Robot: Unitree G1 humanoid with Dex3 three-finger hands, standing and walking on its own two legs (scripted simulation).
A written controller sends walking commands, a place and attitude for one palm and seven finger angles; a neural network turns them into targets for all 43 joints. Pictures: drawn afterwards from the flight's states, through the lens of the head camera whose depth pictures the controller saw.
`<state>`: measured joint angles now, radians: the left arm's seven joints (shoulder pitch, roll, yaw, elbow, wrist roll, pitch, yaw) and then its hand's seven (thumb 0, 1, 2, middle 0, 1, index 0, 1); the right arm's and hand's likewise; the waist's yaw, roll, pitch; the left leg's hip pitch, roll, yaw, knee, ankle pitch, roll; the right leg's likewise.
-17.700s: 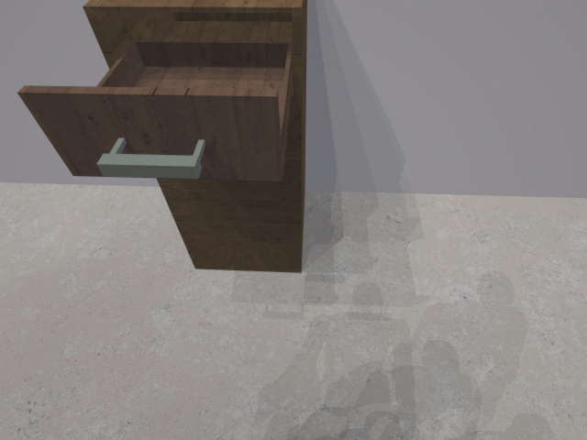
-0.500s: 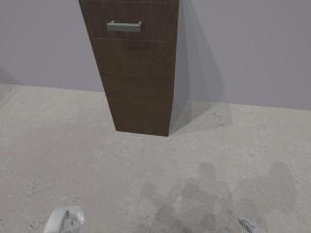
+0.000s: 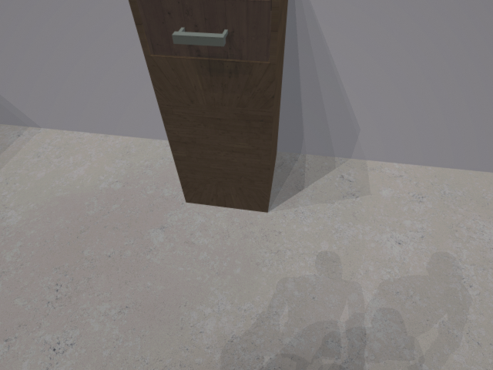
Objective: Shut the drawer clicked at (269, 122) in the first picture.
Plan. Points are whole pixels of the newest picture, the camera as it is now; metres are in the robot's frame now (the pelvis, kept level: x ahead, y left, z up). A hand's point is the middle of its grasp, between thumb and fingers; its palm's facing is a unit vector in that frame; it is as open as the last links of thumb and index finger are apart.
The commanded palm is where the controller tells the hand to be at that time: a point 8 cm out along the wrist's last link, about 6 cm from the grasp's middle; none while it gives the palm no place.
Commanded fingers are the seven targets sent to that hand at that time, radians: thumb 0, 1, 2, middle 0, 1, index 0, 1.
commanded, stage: let the arm hang, fingers relaxed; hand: left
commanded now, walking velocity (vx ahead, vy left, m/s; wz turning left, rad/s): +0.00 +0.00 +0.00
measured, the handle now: (201, 35) +0.95 +0.19 +0.11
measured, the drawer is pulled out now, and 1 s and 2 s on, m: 0.00 0.00 0.00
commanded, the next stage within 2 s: look to check the result in 0.40 s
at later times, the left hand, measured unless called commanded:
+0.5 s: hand out of the picture +0.03 +0.16 -0.17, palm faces +0.03 -0.97 -0.23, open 7.4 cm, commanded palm none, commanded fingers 0.00 0.90 0.90 -0.20 -0.30 -0.20 -0.30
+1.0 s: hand out of the picture +0.07 +0.16 -0.17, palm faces +0.03 -0.97 -0.25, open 7.4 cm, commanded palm none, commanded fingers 0.00 0.90 0.90 -0.20 -0.30 -0.20 -0.30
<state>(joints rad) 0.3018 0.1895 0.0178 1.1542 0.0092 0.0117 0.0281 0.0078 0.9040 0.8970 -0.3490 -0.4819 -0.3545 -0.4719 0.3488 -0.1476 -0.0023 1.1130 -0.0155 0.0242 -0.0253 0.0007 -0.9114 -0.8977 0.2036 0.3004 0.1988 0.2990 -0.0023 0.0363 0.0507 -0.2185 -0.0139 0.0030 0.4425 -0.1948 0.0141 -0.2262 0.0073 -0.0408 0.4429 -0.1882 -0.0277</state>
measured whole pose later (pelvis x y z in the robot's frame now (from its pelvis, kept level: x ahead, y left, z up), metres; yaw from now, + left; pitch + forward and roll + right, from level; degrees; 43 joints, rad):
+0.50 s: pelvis +0.02 -0.02 +0.00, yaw +0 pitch -2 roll +0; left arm 0.23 0.16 0.02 1.14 0.01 -0.01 0.03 0.01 0.91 0.90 -0.20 -0.30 -0.20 -0.30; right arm 0.29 -0.16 -0.01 1.12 -0.02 0.01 -0.03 0.00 -0.91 -0.90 0.20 0.30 0.20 0.30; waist -0.01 0.03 0.05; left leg -0.18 0.01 -0.01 0.41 -0.21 -0.01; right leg -0.19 0.03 -0.05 0.42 -0.21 -0.05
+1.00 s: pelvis +0.04 -0.03 +0.00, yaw +0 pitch -1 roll +0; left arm 0.20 0.17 0.02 1.14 0.00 -0.02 0.03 0.00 0.90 0.90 -0.20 -0.30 -0.20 -0.30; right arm 0.24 -0.18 -0.01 1.13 -0.01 0.01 -0.04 0.00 -0.91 -0.90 0.20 0.30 0.20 0.30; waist -0.01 0.03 0.06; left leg -0.14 0.03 -0.01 0.38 -0.22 -0.03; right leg -0.15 0.05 -0.05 0.39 -0.22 -0.07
